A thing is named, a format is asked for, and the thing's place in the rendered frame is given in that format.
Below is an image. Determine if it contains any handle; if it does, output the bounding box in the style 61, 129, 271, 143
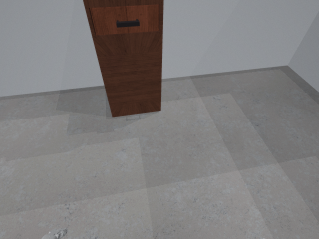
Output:
116, 19, 140, 28

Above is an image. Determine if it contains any drawer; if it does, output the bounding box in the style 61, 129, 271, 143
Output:
90, 4, 160, 36

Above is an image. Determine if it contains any cabinet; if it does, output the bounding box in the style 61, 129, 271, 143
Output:
83, 0, 164, 117

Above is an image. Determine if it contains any left robot hand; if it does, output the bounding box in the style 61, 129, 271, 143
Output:
41, 228, 68, 239

